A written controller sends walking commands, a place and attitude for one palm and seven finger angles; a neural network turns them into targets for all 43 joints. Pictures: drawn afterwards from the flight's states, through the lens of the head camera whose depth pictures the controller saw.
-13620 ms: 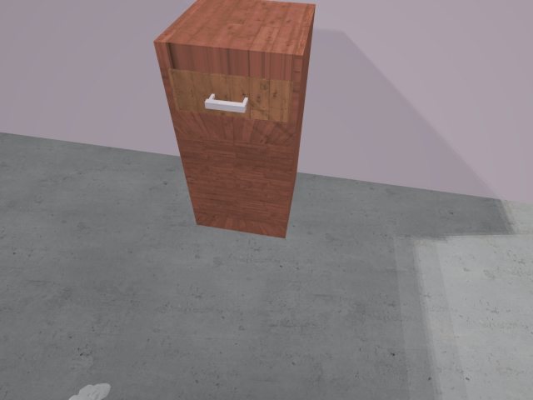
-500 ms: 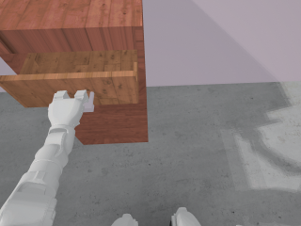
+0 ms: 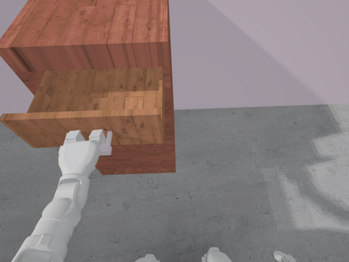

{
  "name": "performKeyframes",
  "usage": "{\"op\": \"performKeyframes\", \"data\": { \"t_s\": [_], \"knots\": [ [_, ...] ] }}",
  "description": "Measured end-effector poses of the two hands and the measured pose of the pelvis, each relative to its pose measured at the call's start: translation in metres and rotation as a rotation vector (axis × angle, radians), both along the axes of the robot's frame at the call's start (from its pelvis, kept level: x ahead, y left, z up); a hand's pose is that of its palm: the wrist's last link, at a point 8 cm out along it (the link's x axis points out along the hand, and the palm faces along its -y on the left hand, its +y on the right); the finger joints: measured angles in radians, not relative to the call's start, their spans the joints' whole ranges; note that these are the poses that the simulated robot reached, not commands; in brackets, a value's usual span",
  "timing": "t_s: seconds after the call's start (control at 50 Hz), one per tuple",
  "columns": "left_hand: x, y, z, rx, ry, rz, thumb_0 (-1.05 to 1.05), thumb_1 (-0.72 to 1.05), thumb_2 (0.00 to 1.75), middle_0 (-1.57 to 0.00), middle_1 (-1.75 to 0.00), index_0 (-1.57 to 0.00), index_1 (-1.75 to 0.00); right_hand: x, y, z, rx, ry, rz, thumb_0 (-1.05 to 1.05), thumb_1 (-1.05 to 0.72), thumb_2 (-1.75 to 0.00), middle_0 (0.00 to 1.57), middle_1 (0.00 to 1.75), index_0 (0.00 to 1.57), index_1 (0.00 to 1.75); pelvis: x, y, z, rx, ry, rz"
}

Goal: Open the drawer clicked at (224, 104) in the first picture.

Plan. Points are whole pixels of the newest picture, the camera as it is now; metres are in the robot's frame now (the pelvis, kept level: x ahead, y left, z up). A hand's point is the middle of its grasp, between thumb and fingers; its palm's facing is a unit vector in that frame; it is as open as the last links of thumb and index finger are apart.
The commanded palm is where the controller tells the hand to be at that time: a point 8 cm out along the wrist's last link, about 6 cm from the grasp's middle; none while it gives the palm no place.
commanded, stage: pull the drawer open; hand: left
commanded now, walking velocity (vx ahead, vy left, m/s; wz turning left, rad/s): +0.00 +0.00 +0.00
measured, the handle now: (87, 143) +0.40 +0.24 -0.01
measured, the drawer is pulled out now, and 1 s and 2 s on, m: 0.16 0.29 0.30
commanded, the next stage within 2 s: open the thumb to release the handle in 1.28 s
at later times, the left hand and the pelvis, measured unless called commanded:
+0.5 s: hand (85, 184) +0.30 +0.23 -0.03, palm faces -0.04 -0.03 -1.00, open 5.3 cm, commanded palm +0.27 +0.24 +0.01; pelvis +0.00 -0.01 +0.00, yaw +0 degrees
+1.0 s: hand (80, 213) +0.23 +0.23 -0.03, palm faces -0.02 -0.04 -1.00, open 5.4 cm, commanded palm +0.20 +0.24 +0.01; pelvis +0.01 -0.01 +0.00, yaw +0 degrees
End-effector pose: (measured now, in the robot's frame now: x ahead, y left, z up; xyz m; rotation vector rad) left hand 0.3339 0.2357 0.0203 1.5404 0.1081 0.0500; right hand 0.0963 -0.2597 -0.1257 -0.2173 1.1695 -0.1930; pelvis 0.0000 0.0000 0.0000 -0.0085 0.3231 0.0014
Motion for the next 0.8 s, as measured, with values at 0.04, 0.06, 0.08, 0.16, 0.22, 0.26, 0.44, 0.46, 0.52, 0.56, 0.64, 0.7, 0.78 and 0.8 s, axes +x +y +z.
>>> {"op": "performKeyframes", "data": {
  "t_s": [0.04,0.06,0.08,0.16,0.22,0.26,0.44,0.46,0.52,0.56,0.64,0.7,0.78,0.8],
  "knots": [
    [-0.005,0.000,0.000,-0.004,0.001,0.004,0.00,0.75,0.86,-0.32,-1.35,-0.42,-1.35,0.006,0.001,0.002,0.001,-0.021,0.003,0.01,-0.90,-0.90,0.20,0.30,0.20,0.30,0.000,0.000,0.001,0.001,-0.005,-0.001],
    [-0.008,-0.001,0.000,-0.006,0.000,0.005,0.00,0.75,0.86,-0.32,-1.35,-0.42,-1.35,0.008,0.001,0.003,0.002,-0.031,0.005,0.01,-0.90,-0.90,0.20,0.30,0.20,0.30,0.000,-0.001,0.001,0.001,-0.008,-0.002],
    [-0.010,-0.001,0.000,-0.008,0.000,0.007,0.00,0.75,0.86,-0.32,-1.35,-0.42,-1.35,0.011,0.001,0.004,0.002,-0.040,0.008,0.01,-0.90,-0.90,0.20,0.30,0.20,0.30,0.000,-0.001,0.001,0.001,-0.011,-0.002],
    [-0.020,-0.001,0.000,-0.010,-0.004,0.009,0.00,0.75,0.86,-0.32,-1.35,-0.42,-1.35,0.021,0.002,0.007,-0.001,-0.068,0.026,0.01,-0.90,-0.90,0.20,0.30,0.20,0.30,0.000,-0.002,0.002,0.003,-0.019,0.000],
    [-0.026,-0.002,0.000,-0.007,-0.008,0.011,0.00,0.75,0.86,-0.32,-1.35,-0.42,-1.35,0.027,0.003,0.007,0.000,-0.084,0.038,0.01,-0.90,-0.90,0.20,0.30,0.20,0.30,0.000,-0.002,0.002,0.004,-0.023,0.003],
    [-0.030,-0.002,0.000,-0.004,-0.010,0.013,0.00,0.75,0.86,-0.31,-1.35,-0.42,-1.35,0.031,0.004,0.008,0.000,-0.093,0.043,0.01,-0.90,-0.90,0.20,0.30,0.20,0.30,0.000,-0.003,0.001,0.004,-0.025,0.004],
    [-0.046,-0.004,0.000,-0.001,-0.003,0.034,0.00,0.75,0.86,-0.32,-1.35,-0.42,-1.35,0.042,0.006,0.010,0.011,-0.128,0.052,0.01,-0.90,-0.90,0.20,0.30,0.20,0.30,0.003,-0.005,0.002,0.007,-0.037,0.001],
    [-0.048,-0.004,0.000,-0.001,-0.001,0.035,0.00,0.75,0.86,-0.32,-1.35,-0.42,-1.35,0.043,0.006,0.011,0.012,-0.132,0.052,0.01,-0.90,-0.90,0.20,0.30,0.20,0.30,0.003,-0.006,0.003,0.007,-0.038,0.000],
    [-0.054,-0.004,0.000,-0.003,0.003,0.040,0.00,0.75,0.85,-0.32,-1.35,-0.42,-1.35,0.046,0.006,0.012,0.015,-0.143,0.054,0.01,-0.90,-0.90,0.20,0.30,0.20,0.30,0.004,-0.007,0.003,0.008,-0.042,-0.001],
    [-0.059,-0.005,0.001,-0.004,0.005,0.041,0.00,0.75,0.85,-0.32,-1.35,-0.42,-1.35,0.048,0.006,0.013,0.015,-0.149,0.057,0.01,-0.90,-0.90,0.20,0.30,0.20,0.30,0.005,-0.007,0.004,0.009,-0.045,-0.003],
    [-0.070,-0.005,0.001,-0.008,0.005,0.045,0.01,0.75,0.85,-0.32,-1.35,-0.42,-1.35,0.053,0.005,0.014,0.017,-0.165,0.064,0.01,-0.90,-0.90,0.20,0.30,0.20,0.30,0.007,-0.008,0.004,0.010,-0.048,-0.004],
    [-0.079,-0.006,0.001,-0.011,0.001,0.050,0.01,0.75,0.85,-0.32,-1.35,-0.42,-1.35,0.058,0.005,0.016,0.017,-0.178,0.071,0.01,-0.90,-0.90,0.20,0.30,0.20,0.30,0.008,-0.009,0.003,0.011,-0.049,-0.004],
    [-0.092,-0.007,0.000,-0.009,-0.005,0.055,0.01,0.75,0.86,-0.31,-1.35,-0.42,-1.35,0.066,0.005,0.017,0.017,-0.196,0.087,0.01,-0.90,-0.90,0.20,0.30,0.20,0.30,0.008,-0.010,0.002,0.012,-0.052,-0.002],
    [-0.095,-0.007,0.000,-0.009,-0.006,0.057,0.01,0.75,0.86,-0.31,-1.35,-0.42,-1.35,0.068,0.005,0.017,0.017,-0.201,0.091,0.01,-0.90,-0.90,0.20,0.30,0.20,0.30,0.008,-0.011,0.002,0.012,-0.053,-0.002]
  ]
}}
